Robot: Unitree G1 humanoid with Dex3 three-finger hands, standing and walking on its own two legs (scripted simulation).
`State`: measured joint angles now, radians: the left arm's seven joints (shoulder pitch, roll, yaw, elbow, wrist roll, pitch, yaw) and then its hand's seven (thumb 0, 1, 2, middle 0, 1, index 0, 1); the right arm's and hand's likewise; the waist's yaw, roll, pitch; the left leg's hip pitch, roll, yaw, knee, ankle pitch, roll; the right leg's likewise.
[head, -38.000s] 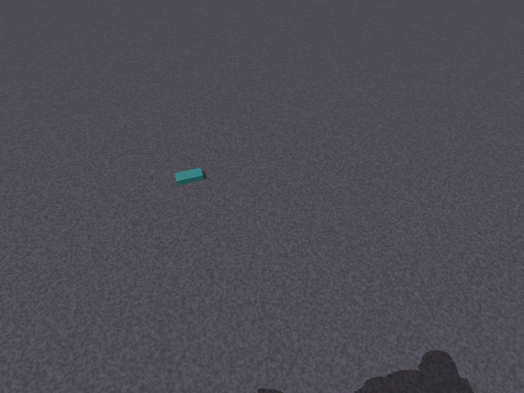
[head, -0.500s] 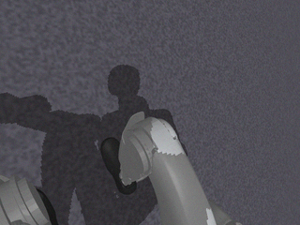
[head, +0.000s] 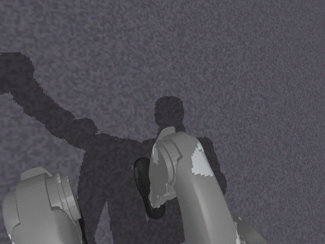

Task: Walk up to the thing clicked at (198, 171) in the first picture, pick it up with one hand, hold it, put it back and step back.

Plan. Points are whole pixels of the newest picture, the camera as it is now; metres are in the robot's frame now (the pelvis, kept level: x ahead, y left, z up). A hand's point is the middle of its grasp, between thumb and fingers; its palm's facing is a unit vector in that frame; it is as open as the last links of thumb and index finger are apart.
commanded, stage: settle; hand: left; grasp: from above
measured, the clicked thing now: out of the picture +0.52 +0.36 -0.22
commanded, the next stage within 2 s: lift in 0.10 s
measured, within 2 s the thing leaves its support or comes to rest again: neither
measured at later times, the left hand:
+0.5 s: hand out of the picture +0.49 +0.34 -0.12, palm faces -0.51 -0.13 -0.85, open 9.3 cm
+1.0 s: hand out of the picture +0.39 +0.33 +0.06, palm faces -0.44 -0.12 -0.89, open 9.4 cm
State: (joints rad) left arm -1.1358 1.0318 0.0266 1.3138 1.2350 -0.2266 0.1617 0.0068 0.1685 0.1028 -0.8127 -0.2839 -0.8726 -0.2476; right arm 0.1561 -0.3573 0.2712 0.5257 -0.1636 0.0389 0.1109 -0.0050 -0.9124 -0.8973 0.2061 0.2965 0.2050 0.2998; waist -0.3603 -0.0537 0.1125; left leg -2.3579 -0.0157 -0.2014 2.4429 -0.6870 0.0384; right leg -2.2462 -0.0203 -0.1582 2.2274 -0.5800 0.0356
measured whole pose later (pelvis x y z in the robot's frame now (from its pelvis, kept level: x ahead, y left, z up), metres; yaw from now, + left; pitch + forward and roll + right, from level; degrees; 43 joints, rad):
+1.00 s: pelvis +0.00 +0.00 +0.14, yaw +9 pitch +33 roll -6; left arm -0.68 0.68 -0.04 0.83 1.01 -0.17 -0.03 -0.02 0.19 0.21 -0.71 -0.41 -0.76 -0.37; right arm 0.15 -0.27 0.04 0.60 0.00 0.13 0.01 0.00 -0.91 -0.90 0.21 0.30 0.21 0.30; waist -0.14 0.06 -0.17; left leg -1.91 -0.01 -0.05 1.97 -0.64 0.04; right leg -1.88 -0.04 -0.04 1.87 -0.56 0.05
